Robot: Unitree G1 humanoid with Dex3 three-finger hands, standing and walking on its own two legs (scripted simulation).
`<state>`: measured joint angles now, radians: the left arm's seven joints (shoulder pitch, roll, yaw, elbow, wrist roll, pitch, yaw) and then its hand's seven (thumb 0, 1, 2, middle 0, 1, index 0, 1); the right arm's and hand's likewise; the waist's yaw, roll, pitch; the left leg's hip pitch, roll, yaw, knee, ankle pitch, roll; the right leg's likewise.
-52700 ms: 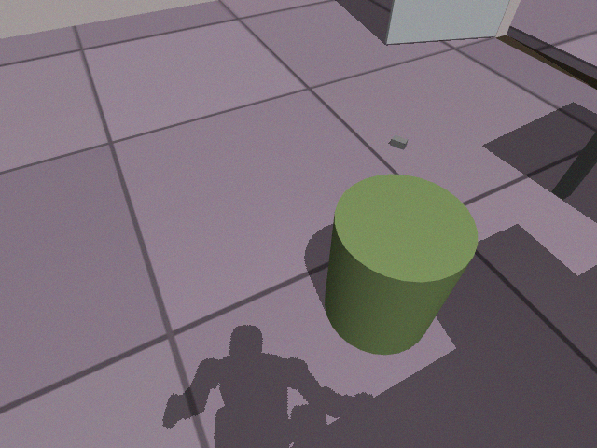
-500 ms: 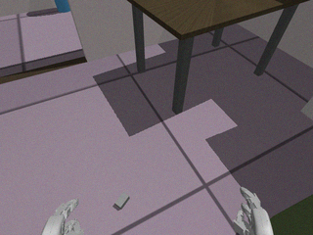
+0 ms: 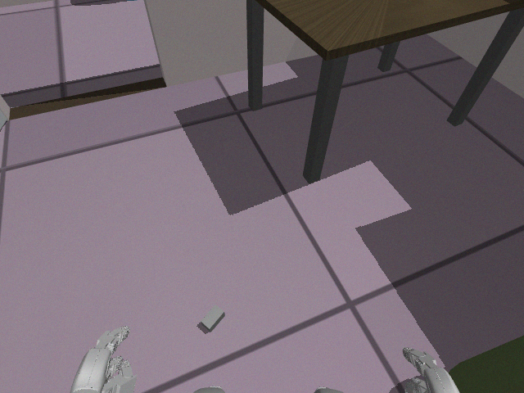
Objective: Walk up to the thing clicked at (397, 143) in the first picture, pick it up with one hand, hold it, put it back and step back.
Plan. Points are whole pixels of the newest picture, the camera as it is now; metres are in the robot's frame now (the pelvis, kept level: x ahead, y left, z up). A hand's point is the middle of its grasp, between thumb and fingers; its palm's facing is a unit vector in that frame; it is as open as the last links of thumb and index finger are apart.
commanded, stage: stand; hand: left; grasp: from above
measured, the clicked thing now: (213, 318) +0.45 +0.18 -0.71
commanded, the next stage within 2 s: none
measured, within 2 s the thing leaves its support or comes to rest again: neither
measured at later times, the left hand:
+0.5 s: hand out of the picture +0.05 +0.24 -0.12, palm faces +0.04 -0.94 -0.33, open 7.4 cm
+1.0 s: hand out of the picture +0.07 +0.24 -0.11, palm faces +0.03 -0.94 -0.34, open 7.4 cm
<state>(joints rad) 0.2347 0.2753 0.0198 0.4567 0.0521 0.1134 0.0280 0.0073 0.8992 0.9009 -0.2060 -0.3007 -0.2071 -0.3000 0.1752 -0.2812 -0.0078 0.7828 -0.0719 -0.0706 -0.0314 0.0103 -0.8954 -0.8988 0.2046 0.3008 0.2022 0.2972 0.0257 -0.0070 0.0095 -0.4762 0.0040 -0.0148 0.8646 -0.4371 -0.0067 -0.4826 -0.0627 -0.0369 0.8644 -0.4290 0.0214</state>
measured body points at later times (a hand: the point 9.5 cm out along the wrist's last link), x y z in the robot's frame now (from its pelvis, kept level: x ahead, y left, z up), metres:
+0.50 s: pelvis +0.01 +0.01 +0.04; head +0.02 +0.00 +0.49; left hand +0.04 +0.29 -0.10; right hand +0.09 -0.27 -0.10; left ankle +0.01 +0.13 -0.70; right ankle +0.01 -0.13 -0.70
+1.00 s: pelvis +0.01 +0.00 +0.05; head +0.02 -0.01 +0.50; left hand +0.07 +0.29 -0.09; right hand +0.08 -0.29 -0.09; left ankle +0.01 +0.13 -0.70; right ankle +0.01 -0.13 -0.70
